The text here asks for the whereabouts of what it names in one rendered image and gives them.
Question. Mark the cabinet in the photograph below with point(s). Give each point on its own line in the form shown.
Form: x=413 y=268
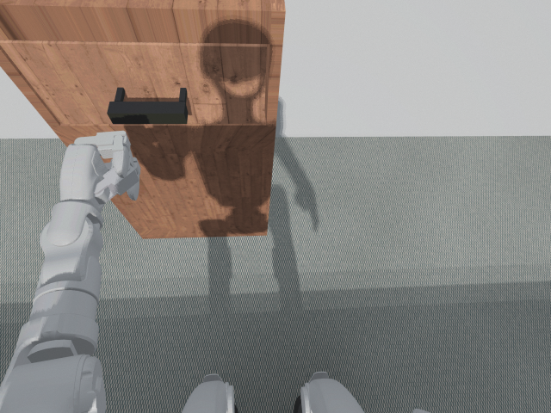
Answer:
x=196 y=180

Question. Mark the left robot hand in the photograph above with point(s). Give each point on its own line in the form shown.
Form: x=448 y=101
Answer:
x=85 y=177

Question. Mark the left robot thigh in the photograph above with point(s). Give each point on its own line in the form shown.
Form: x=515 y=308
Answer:
x=211 y=397

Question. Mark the robot left forearm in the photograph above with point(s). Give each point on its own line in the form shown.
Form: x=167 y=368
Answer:
x=62 y=322

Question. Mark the handle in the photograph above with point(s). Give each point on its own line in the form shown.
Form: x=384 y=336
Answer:
x=121 y=112

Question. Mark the left robot upper arm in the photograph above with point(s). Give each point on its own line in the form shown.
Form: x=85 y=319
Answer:
x=71 y=384

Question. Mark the drawer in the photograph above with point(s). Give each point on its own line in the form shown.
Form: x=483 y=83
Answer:
x=225 y=82

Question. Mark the robot right shin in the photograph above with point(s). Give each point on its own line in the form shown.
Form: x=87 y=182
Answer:
x=319 y=375

